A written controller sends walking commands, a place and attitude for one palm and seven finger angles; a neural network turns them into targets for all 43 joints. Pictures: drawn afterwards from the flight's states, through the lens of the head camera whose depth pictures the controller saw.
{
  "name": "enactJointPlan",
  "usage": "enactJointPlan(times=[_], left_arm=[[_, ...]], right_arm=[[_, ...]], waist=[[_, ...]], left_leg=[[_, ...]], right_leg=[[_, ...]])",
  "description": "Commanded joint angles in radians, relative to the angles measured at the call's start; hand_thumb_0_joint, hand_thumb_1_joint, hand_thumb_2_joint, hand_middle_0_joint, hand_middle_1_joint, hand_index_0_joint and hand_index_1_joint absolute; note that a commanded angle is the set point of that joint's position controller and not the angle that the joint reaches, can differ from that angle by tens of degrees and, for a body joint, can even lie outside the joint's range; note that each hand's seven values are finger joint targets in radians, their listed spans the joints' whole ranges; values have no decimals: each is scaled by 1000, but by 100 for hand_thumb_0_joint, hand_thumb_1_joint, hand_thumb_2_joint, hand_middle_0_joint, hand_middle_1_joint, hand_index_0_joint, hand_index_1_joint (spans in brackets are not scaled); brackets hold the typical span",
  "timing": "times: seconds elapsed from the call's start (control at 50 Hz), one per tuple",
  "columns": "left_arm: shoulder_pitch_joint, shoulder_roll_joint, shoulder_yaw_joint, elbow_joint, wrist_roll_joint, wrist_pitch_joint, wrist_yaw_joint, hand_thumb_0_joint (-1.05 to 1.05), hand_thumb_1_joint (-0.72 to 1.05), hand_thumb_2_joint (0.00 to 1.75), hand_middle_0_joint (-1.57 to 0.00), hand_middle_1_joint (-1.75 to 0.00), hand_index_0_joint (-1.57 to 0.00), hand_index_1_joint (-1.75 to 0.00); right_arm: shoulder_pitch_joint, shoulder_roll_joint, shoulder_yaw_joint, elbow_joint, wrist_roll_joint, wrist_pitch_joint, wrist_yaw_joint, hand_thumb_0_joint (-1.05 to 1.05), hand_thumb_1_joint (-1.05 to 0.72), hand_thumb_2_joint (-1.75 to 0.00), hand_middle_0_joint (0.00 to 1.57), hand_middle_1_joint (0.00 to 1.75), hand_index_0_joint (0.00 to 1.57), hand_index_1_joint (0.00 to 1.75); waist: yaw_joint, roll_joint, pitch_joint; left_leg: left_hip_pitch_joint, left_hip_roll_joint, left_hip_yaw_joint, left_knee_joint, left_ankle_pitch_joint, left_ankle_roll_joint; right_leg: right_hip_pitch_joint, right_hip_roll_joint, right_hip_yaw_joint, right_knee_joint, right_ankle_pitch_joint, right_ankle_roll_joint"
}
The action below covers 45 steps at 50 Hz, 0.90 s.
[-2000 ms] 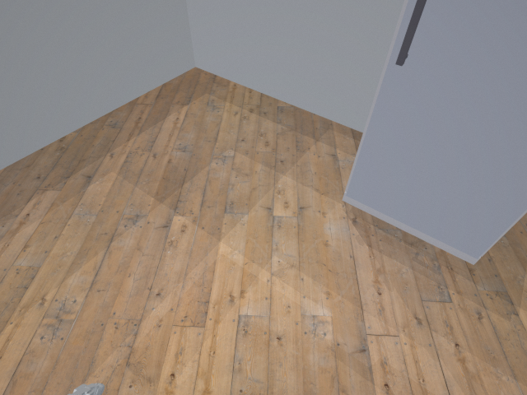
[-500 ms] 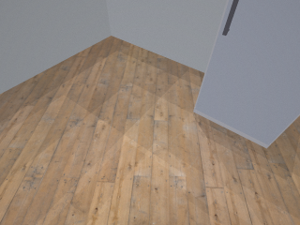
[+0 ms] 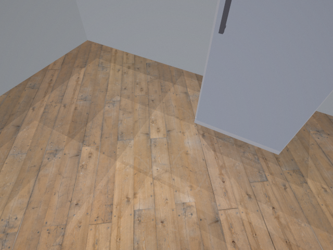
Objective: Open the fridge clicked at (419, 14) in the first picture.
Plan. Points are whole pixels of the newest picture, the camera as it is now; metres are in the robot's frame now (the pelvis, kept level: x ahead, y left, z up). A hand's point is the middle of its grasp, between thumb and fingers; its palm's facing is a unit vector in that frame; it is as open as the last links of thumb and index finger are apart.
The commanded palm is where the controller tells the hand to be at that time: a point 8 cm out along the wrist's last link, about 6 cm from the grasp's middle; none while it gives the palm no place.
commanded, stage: walk to a spot facing it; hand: left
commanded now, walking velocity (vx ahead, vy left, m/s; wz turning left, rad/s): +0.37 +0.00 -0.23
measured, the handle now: (229, 2) +1.02 -0.23 +0.16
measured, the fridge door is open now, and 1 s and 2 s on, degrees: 0 0 0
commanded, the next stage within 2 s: turn to face it in 0.30 s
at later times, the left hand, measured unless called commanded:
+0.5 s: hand (108, 246) +0.17 +0.17 -0.19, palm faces +0.03 -0.99 -0.11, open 7.4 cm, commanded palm none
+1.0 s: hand (126, 156) +0.44 +0.16 -0.15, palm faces -0.27 -0.92 -0.27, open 7.4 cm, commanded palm none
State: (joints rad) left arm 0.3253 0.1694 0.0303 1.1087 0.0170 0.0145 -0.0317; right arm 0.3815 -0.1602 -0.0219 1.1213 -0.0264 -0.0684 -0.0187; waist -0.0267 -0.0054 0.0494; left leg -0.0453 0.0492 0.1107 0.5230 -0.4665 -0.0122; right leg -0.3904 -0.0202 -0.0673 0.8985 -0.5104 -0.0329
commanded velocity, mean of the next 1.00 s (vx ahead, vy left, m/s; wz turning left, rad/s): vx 0.11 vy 0.00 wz -0.30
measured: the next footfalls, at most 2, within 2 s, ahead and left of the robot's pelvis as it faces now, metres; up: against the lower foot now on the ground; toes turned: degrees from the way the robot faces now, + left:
right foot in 0.08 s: +0.12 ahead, -0.12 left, +0.00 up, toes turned -7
left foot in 0.48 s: +0.35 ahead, +0.12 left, +0.00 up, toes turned +5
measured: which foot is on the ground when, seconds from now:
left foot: down 0.00-0.08, up 0.10-0.46, down 0.48-0.90, up 0.92-1.00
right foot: up 0.00-0.06, down 0.08-0.48, up 0.50-0.88, down 0.90-1.00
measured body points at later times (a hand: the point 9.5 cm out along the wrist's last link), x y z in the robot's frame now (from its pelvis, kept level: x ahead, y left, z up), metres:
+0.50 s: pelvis +0.20 +0.02 +0.00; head +0.22 +0.04 +0.44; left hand +0.17 +0.23 -0.17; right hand +0.30 -0.22 -0.13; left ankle +0.31 +0.11 -0.73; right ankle +0.08 -0.11 -0.72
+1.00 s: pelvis +0.28 +0.00 +0.00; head +0.30 -0.03 +0.45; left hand +0.45 +0.21 -0.13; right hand +0.23 -0.24 -0.16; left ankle +0.30 +0.12 -0.68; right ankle +0.28 -0.11 -0.72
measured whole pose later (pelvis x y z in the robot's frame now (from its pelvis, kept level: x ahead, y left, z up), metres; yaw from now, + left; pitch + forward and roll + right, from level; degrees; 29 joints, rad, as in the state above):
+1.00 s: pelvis +0.28 +0.00 +0.00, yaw -18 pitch +0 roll +0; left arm 0.16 0.18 0.06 0.93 0.02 0.01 0.01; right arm 0.23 -0.22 -0.07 1.02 -0.01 0.05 -0.01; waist -0.02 0.06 0.07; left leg -0.43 0.12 0.14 1.00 -0.50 -0.05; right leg -0.34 -0.03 -0.11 0.63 -0.28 -0.03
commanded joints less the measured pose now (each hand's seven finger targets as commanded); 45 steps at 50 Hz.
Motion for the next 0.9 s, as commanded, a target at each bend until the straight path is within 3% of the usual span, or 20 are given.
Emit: enactJointPlan(times=[0.0, 0.02, 0.04, 0.06, 0.08, 0.12, 0.16, 0.22, 0.36, 0.42, 0.44, 0.46, 0.48, 0.52, 0.54, 0.6, 0.76, 0.84, 0.86, 0.88], left_arm=[[-17, 61, 33, -101, 3, -52, -8, 0, 90, 90, -20, -30, -20, -30], [149, 88, 42, -46, 8, -56, 0, 0, 90, 90, -20, -30, -20, -30], [303, 176, 64, -5, 14, -70, 18, 0, 90, 90, -20, -30, -20, -30], [367, 246, 74, 10, 4, -77, 33, 0, 90, 90, -20, -30, -20, -30], [308, 249, 73, -3, -10, -71, 40, 0, 90, 90, -20, -30, -20, -30], [154, 170, 50, -45, 1, -73, 46, 0, 90, 90, -20, -30, -20, -30], [81, 118, 32, -62, 9, -81, 52, 0, 90, 90, -20, -30, -20, -30], [47, 119, 31, -59, 11, -91, 52, 0, 90, 90, -20, -30, -20, -30], [75, 139, 35, -32, 10, -91, 50, 0, 90, 90, -20, -30, -20, -30], [61, 127, 40, -33, 4, -81, 55, 0, 90, 90, -20, -30, -20, -30], [76, 110, 40, -44, -2, -74, 53, 0, 90, 90, -20, -30, -20, -30], [114, 64, 39, -64, -15, -66, 47, 0, 90, 90, -20, -30, -20, -30], [71, 63, 35, -103, -7, -68, 45, 0, 90, 90, -20, -30, -20, -30], [-10, 62, 44, -119, 1, -52, 42, 0, 90, 90, -20, -30, -20, -30], [-27, 62, 51, -123, 8, -42, 31, 0, 90, 90, -20, -30, -20, -30], [43, 29, 56, -113, 8, 0, 21, 0, 90, 90, -20, -30, -20, -30], [-75, 33, 62, -202, 12, 21, 18, 0, 90, 90, -20, -30, -20, -30], [-23, 72, 62, -203, 15, 3, 27, 0, 90, 90, -20, -30, -20, -30], [-2, 141, 70, -199, 21, -10, 35, 0, 90, 90, -20, -30, -20, -30], [13, 248, 84, -200, 23, -25, 48, 0, 90, 90, -20, -30, -20, -30]], right_arm=[[2, -197, -32, -14, 1, -5, -14, 0, -90, -90, 20, 30, 20, 30], [-9, -198, -36, -16, 11, -7, -10, 0, -90, -90, 20, 30, 20, 30], [-17, -157, -29, -34, 23, -15, 3, 0, -90, -90, 20, 30, 20, 30], [-37, -98, -23, -74, 29, -24, 7, 0, -90, -90, 20, 30, 20, 30], [-121, -107, -28, -96, 22, -15, 9, 0, -90, -90, 20, 30, 20, 30], [-176, -81, -33, -103, 8, -5, 17, 0, -90, -90, 20, 30, 20, 30], [-104, -55, -31, -70, -3, 18, 21, 0, -90, -90, 20, 30, 20, 30], [-68, -30, -35, -69, 1, 38, 30, 0, -90, -90, 20, 30, 20, 30], [-225, -37, -34, -147, 10, 20, 49, 0, -90, -90, 20, 30, 20, 30], [-95, -76, -42, -109, 4, 7, 27, 0, -90, -90, 20, 30, 20, 30], [24, -137, -55, -80, -2, 2, 13, 0, -90, -90, 20, 30, 20, 30], [121, -252, -78, -71, -13, 1, 1, 0, -90, -90, 20, 30, 20, 30], [142, -280, -73, -78, -1, 16, -1, 0, -90, -90, 20, 30, 20, 30], [-14, -210, -57, -117, 4, 11, -10, 0, -90, -90, 20, 30, 20, 30], [-80, -155, -43, -136, 2, 10, -10, 0, -90, -90, 20, 30, 20, 30], [-169, -123, -39, -155, 3, 9, -13, 0, -90, -90, 20, 30, 20, 30], [-163, -176, -71, -165, -4, 39, -5, 0, -90, -90, 20, 30, 20, 30], [-172, -191, -77, -170, -2, 61, 6, 0, -90, -90, 20, 30, 20, 30], [-147, -152, -68, -177, 4, 65, 12, 0, -90, -90, 20, 30, 20, 30], [-158, -74, -45, -215, 9, 72, 19, 0, -90, -90, 20, 30, 20, 30]], waist=[[84, 114, 36], [154, 45, -46], [215, -142, -128], [199, -296, -153], [190, -190, -81], [125, -87, 79], [57, -43, 57], [11, -84, 46], [41, -105, 77], [-26, -39, 24], [-66, 58, -67], [-81, 281, -180], [-78, 284, -191], [-45, 228, -92], [-15, 172, -26], [46, 138, -62], [11, 145, -53], [54, 74, -73], [65, -82, -82], [75, -333, -80]], left_leg=[[-108, 208, -72, -76, 616, 114], [-173, 146, 8, 117, 694, 82], [-342, 90, 63, 406, 526, 44], [-541, -11, 45, 665, -38, 21], [-624, 21, -39, 795, -77, 31], [-650, 102, -93, 790, 73, 28], [-562, 118, -74, 700, 126, 8], [-516, 116, -38, 545, 181, -17], [-411, 67, 14, 205, 272, -2], [-158, 25, 37, 26, 352, 4], [51, 92, -31, -11, 480, 29], [221, 358, -331, -69, 672, 136], [139, 466, -420, -159, 684, 215], [-21, 453, -343, -221, 476, 204], [-126, 403, -256, -240, 431, 172], [-233, 323, -39, -240, 466, 128], [-163, 351, 49, -213, 398, 147], [-220, 311, 101, -18, 336, 66], [-332, 237, 162, 164, 205, 2], [-531, 103, 151, 400, -133, -52]], right_leg=[[152, 12, -91, -266, 205, -21], [359, 39, -98, -325, 291, -37], [549, -130, 131, -412, 195, -102], [611, -370, 576, -595, 193, -212], [526, -411, 681, -663, 165, -252], [301, -356, 503, -674, 172, -207], [194, -299, 341, -683, 268, -171], [146, -241, 185, -692, 385, -148], [192, -209, 133, -661, 470, -112], [177, -148, 88, -441, 658, -73], [90, -94, 60, -245, 599, -36], [-88, 36, -48, 54, 168, 16], [-105, 51, -8, 293, -163, 14], [-220, -33, 57, 453, -43, 26], [-199, -64, 58, 429, 29, 37], [-88, -77, 24, 327, 126, 60], [-27, -70, -30, -85, 163, 70], [174, -29, -64, -350, 306, 50], [279, -140, 83, -474, 412, 9], [319, -376, 397, -577, 652, -96]])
